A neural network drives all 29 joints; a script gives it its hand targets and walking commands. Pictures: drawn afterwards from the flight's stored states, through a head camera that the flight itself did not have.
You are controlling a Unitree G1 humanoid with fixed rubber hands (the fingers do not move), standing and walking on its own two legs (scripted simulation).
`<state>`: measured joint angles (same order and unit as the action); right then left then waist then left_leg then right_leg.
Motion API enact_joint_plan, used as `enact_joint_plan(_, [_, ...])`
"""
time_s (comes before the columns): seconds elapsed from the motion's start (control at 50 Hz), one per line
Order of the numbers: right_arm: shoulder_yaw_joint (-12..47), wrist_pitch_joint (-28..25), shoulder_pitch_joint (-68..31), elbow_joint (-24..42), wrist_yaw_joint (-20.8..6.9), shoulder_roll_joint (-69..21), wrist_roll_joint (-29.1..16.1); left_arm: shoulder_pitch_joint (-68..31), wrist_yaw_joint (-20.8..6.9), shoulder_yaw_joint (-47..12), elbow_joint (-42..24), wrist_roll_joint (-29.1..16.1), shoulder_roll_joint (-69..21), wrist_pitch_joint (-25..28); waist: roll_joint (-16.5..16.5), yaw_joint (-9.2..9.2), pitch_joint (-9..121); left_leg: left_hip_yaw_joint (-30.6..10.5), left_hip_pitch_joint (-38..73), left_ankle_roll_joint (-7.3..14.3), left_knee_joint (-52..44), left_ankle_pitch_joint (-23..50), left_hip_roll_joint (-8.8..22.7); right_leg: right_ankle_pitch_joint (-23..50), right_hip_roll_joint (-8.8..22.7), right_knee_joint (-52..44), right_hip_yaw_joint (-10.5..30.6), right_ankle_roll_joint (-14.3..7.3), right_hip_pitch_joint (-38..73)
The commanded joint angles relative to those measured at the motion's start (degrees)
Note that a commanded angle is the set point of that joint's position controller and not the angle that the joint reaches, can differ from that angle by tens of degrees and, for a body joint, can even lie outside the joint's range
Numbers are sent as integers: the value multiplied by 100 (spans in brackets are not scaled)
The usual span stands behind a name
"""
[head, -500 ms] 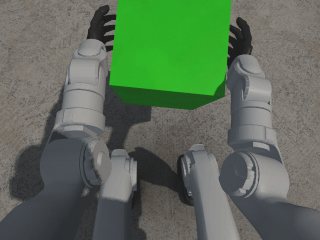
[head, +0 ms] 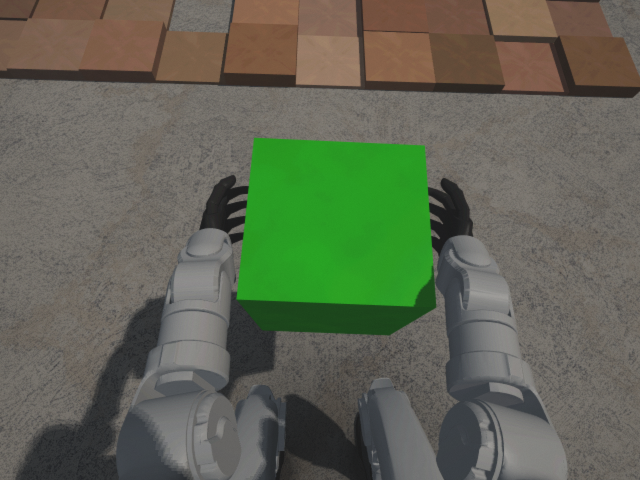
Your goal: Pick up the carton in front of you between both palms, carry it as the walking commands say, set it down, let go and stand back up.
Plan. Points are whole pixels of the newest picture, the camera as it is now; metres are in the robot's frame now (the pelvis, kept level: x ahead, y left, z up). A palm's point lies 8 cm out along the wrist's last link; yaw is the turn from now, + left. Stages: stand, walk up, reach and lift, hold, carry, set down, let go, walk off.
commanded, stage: reach and lift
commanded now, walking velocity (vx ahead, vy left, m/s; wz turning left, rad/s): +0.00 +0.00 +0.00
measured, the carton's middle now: (331, 251) +0.43 -0.02 -0.10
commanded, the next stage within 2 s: hold in 1.72 s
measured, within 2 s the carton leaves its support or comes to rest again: neither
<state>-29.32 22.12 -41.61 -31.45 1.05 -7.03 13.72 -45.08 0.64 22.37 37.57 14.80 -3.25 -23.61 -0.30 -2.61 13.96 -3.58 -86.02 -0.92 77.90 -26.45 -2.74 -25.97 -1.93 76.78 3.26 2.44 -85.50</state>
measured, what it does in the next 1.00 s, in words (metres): rises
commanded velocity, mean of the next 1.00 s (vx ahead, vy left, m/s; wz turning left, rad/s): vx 0.00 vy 0.00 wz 0.00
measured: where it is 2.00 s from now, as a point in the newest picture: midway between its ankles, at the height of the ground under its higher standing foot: (322, 479)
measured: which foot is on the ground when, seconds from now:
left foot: down 0.00-1.00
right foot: down 0.00-1.00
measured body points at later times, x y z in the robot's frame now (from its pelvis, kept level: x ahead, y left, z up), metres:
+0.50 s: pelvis +0.04 -0.01 +0.12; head +0.10 -0.01 +0.57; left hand +0.39 +0.14 +0.10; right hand +0.39 -0.17 +0.11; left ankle +0.07 +0.12 -0.58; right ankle +0.07 -0.14 -0.58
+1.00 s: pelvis +0.04 -0.01 +0.16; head +0.02 -0.01 +0.60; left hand +0.35 +0.14 +0.17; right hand +0.36 -0.16 +0.18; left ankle +0.07 +0.12 -0.58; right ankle +0.07 -0.14 -0.58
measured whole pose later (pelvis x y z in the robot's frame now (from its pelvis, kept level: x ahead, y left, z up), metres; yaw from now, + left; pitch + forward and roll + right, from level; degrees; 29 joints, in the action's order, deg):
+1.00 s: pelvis +0.04 -0.01 +0.16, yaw +0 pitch -4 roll +0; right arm -19.6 34.0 -20.5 -23.0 -1.5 -10.0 17.6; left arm -19.8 -1.0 18.3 23.3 17.5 -9.4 -35.6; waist 0.1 -0.3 -1.3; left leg -4.0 -11.3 -0.6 28.1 -12.7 -0.9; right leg -12.3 -0.8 27.7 3.7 0.8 -11.3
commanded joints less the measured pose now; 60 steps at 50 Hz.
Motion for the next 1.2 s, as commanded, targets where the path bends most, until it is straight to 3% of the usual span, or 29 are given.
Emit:
enact_joint_plan(0.0, [3464, 105, -3137, -686, -1544, -5962, -797, -3109, -1309, -2981, -17, -951, -6354, 217, -187, 34, 3816, 266, 3422, 7, -1576, 1076, -656, 972, -733, -1377, -419, -178, 2825])
enact_joint_plan(0.24, [3953, 206, -1850, -371, -1538, -6160, -811, -2021, -1421, -3406, -537, -1047, -6446, 92, -61, 77, 2893, 53, 4915, 68, -2866, 1503, -525, 1503, -583, -2692, -85, -262, 4770])
enact_joint_plan(0.46, [4492, 480, -515, 188, -1421, -6135, -931, -645, -1420, -3811, -1148, -1119, -6267, -222, 57, 203, 1756, -109, 6592, 68, -4218, 2687, -426, 2783, -427, -4089, 124, -218, 6731])
enact_joint_plan(0.56, [4681, 770, 12, 604, -1401, -6000, -1025, -93, -1424, -4056, -1560, -1208, -6165, -513, 43, 206, 1167, -129, 7324, 75, -4827, 2905, -383, 3036, -375, -4746, 154, -186, 7506])
enact_joint_plan(0.64, [4617, 1031, 276, 784, -1428, -5881, -1018, 117, -1444, -4060, -1865, -1208, -6022, -761, 62, 169, 551, -122, 7682, 77, -5293, 2704, -330, 2836, -347, -5211, 128, -200, 7868])
enact_joint_plan(0.7, [4318, 1192, 298, 567, -1464, -5706, -898, 75, -1458, -3822, -1777, -1120, -5895, -924, 54, 190, -112, -79, 7645, 110, -5506, 2142, -286, 2238, -304, -5448, 109, -239, 7796])
enact_joint_plan(0.78, [3891, 1240, -119, 272, -1550, -5635, -735, -341, -1514, -3442, -1490, -963, -5843, -985, 39, 196, -652, 11, 7511, 158, -5628, 1320, -230, 1394, -265, -5565, 60, -282, 7632])
enact_joint_plan(0.84, [3940, 1183, -658, 331, -1618, -5766, -760, -839, -1568, -3437, -1441, -988, -5999, -937, 39, 219, -467, 46, 7538, 166, -5575, 1035, -204, 1102, -244, -5499, 32, -313, 7637])
enact_joint_plan(0.94, [4220, 1147, -1014, 568, -1674, -5916, -864, -1181, -1574, -3651, -1597, -1098, -6240, -919, -3, 235, 119, 10, 7719, 120, -5574, 1214, -190, 1292, -267, -5412, 6, -310, 7890])
enact_joint_plan(1.06, [4050, 1205, -820, 465, -1675, -5699, -727, -918, -1512, -3506, -1476, -1007, -6111, -1016, -26, 226, -32, 5, 7933, 92, -5701, 1331, -211, 1332, -319, -5502, -23, -302, 7873])
enact_joint_plan(1.18, [4169, 1279, -457, 767, -1632, -5619, -784, -529, -1452, -3613, -1772, -1064, -6034, -1107, -24, 241, 89, -19, 8206, 53, -5761, 2094, -236, 2053, -349, -5573, -23, -256, 8110])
